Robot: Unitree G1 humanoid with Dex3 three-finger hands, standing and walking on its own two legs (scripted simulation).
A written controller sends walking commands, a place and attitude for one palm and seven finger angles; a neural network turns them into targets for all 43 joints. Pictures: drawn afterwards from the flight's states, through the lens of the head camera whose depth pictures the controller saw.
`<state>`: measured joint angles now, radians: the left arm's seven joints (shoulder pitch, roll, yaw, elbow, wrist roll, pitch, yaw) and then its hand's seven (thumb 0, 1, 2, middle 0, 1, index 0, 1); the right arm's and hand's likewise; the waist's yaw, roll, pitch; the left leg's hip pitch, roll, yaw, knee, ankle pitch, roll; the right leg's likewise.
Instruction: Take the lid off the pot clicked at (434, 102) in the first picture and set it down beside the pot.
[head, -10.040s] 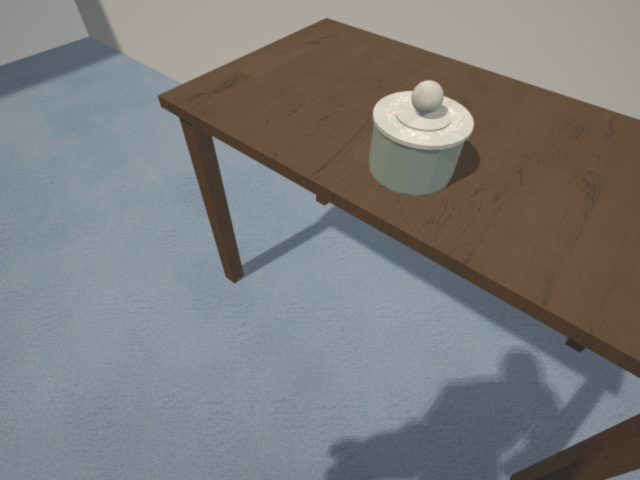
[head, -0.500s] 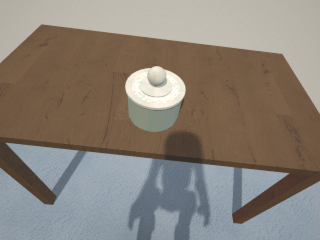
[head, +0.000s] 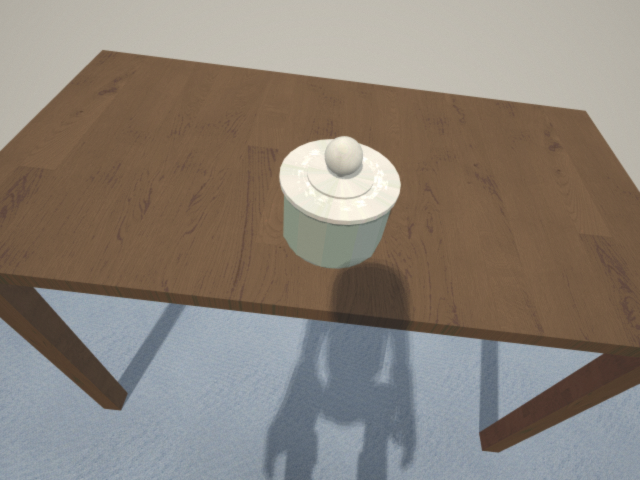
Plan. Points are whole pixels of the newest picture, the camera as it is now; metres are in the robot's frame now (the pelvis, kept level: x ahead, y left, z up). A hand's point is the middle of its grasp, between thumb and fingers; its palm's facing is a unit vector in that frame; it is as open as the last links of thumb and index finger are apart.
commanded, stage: come to a stop and stand still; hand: left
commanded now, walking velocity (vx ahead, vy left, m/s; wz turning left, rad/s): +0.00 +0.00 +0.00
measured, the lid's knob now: (343, 156) +0.50 +0.02 +0.14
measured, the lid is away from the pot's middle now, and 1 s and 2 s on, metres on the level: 0.00 0.00 0.00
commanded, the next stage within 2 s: look again from close up in 0.36 s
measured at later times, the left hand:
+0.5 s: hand out of the picture -0.05 +0.15 -0.18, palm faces +0.01 -0.99 -0.10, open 7.3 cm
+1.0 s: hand out of the picture -0.01 +0.17 -0.18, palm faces +0.05 -0.98 -0.21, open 7.4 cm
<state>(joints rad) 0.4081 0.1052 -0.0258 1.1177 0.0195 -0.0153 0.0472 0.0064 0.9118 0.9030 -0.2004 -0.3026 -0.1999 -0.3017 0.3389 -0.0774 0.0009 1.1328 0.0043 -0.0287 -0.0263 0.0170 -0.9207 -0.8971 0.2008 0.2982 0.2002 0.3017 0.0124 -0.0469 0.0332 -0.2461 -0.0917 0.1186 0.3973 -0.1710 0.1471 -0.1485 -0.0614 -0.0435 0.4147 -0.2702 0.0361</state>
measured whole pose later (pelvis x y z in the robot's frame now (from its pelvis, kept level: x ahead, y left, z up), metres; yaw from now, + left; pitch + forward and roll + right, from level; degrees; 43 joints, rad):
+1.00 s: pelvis -0.01 -0.01 +0.00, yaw +1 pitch -2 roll -1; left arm 0.34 0.15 -0.02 1.03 0.01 -0.01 0.05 0.01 0.91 0.90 -0.20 -0.30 -0.20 -0.30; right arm 0.20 -0.19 -0.01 1.01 -0.01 0.01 0.00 0.01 -0.91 -0.90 0.20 0.30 0.20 0.30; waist 0.01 0.03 0.01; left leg -0.25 -0.08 0.11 0.46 -0.19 0.12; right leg -0.20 0.00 0.00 0.49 -0.26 0.01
